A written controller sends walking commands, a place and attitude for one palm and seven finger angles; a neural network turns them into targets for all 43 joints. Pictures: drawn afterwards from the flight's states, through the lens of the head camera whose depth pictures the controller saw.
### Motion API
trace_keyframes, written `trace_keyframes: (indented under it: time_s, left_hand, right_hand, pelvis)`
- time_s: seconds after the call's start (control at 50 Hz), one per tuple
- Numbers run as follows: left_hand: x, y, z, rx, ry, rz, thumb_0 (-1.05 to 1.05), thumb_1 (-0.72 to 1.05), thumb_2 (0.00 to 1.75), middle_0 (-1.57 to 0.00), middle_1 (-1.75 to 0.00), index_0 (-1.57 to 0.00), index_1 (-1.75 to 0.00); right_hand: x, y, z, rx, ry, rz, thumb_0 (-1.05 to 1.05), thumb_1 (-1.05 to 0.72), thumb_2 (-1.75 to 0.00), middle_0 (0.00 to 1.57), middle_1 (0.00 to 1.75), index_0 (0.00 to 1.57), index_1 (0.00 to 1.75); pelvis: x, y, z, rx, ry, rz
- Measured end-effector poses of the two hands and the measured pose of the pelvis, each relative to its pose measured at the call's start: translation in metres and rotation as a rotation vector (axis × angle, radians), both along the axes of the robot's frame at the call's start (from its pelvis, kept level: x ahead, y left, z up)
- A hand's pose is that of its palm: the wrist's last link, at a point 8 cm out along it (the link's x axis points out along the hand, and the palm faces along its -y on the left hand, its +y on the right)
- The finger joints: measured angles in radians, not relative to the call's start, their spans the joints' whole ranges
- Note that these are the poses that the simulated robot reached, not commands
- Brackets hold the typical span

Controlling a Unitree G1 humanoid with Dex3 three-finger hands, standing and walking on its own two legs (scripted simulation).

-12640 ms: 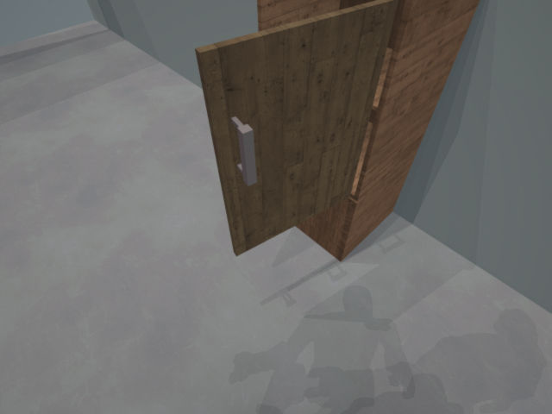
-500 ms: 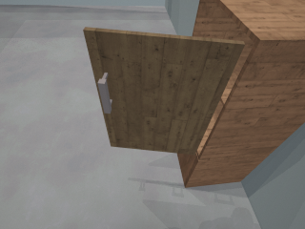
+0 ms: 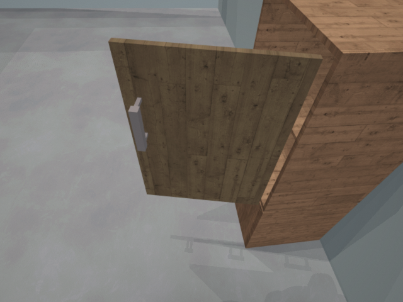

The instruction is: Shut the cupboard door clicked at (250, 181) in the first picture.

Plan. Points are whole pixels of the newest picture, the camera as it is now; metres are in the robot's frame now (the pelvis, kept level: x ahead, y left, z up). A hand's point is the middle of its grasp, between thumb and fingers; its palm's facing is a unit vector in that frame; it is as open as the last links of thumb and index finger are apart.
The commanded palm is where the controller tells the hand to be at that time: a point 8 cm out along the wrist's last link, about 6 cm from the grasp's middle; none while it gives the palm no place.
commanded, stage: shuffle to correct the standing spot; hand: left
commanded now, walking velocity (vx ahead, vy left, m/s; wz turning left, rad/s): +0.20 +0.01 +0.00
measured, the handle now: (140, 124) +0.51 +0.19 +0.04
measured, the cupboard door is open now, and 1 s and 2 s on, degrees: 78 78 78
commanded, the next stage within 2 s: come to a stop and stand still in 0.10 s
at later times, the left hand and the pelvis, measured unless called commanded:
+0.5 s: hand out of the picture +0.03 +0.16 -0.18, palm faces +0.03 -0.98 -0.19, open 7.4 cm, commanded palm none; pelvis +0.04 +0.00 +0.00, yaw +0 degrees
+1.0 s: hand out of the picture +0.03 +0.17 -0.17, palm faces -0.03 -0.97 -0.26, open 7.4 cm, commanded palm none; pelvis -0.02 -0.02 -0.01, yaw -1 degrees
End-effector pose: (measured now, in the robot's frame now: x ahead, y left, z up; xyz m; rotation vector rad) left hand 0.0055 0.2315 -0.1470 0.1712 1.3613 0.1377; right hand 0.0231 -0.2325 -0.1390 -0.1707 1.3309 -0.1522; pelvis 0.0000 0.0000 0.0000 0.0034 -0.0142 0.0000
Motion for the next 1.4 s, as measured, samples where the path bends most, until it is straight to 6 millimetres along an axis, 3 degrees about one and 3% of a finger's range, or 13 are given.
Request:
trace_keyframes:
  time_s: [0.14,0.3,0.4,0.58,0.8,0.98,1.2,1.3,1.4]
  left_hand:
    - [-0.002,-0.003,-0.003,-0.005,0.014,0.009,0.0,0.9,0.9,-0.2,-0.3,-0.2,-0.3]
    - [-0.012,-0.012,-0.012,-0.035,0.095,0.048,0.0,0.9,0.9,-0.2,-0.3,-0.2,-0.3]
    - [-0.004,-0.018,-0.01,-0.032,0.12,0.052,0.0,0.9,0.9,-0.2,-0.3,-0.2,-0.3]
    - [0.029,-0.015,-0.005,0.005,0.016,0.024,0.01,0.91,0.9,-0.2,-0.3,-0.2,-0.3]
    - [0.048,-0.006,0.007,0.059,-0.156,-0.041,0.0,0.91,0.9,-0.2,-0.3,-0.2,-0.3]
    - [0.025,-0.013,0.014,0.056,-0.129,-0.061,0.0,0.9,0.9,-0.2,-0.3,-0.2,-0.3]
    - [-0.009,-0.022,0.005,0.022,0.015,-0.026,0.0,0.9,0.9,-0.2,-0.3,-0.2,-0.3]
    - [-0.009,-0.026,0.002,0.014,0.04,-0.016,0.0,0.9,0.9,-0.2,-0.3,-0.2,-0.3]
    - [0.0,-0.028,0.001,0.01,0.029,-0.013,0.0,0.9,0.9,-0.2,-0.3,-0.2,-0.3]
  right_hand:
    - [-0.002,-0.001,-0.003,0.005,0.019,-0.004,0.0,-0.91,-0.89,0.2,0.3,0.2,0.3]
    - [-0.003,0.007,-0.011,0.014,0.073,-0.024,0.0,-0.91,-0.89,0.2,0.3,0.2,0.3]
    - [0.005,0.016,-0.011,0.019,0.08,-0.04,0.0,-0.91,-0.89,0.2,0.3,0.2,0.3]
    - [0.014,0.0,-0.008,-0.006,0.038,-0.055,0.01,-0.93,-0.89,0.21,0.3,0.2,0.3]
    - [0.027,-0.012,-0.013,0.023,-0.147,-0.012,0.0,-0.92,-0.89,0.2,0.3,0.2,0.3]
    - [0.004,-0.014,-0.014,0.054,-0.126,-0.003,0.0,-0.92,-0.89,0.2,0.3,0.2,0.3]
    - [-0.042,-0.027,-0.011,0.019,0.06,-0.023,0.0,-0.91,-0.89,0.2,0.3,0.2,0.3]
    - [-0.04,-0.03,-0.009,0.009,0.082,-0.026,0.0,-0.91,-0.89,0.2,0.3,0.2,0.3]
    - [-0.022,-0.03,-0.008,0.007,0.055,-0.019,0.0,-0.91,-0.89,0.2,0.3,0.2,0.3]
  pelvis:
    - [0.006,-0.001,-0.003,0.002,0.0,-0.001]
    - [0.032,0.0,-0.01,0.005,0.006,-0.007]
    - [0.041,0.0,-0.008,0.006,0.006,-0.007]
    - [0.026,-0.007,-0.006,0.009,0.024,-0.014]
    - [-0.005,-0.011,-0.013,-0.005,-0.011,-0.007]
    - [-0.017,-0.018,-0.009,0.011,0.0,-0.014]
    - [-0.008,-0.024,-0.005,0.01,0.015,-0.014]
    - [-0.002,-0.027,-0.004,0.009,0.012,-0.012]
    - [0.003,-0.029,-0.004,0.008,0.009,-0.011]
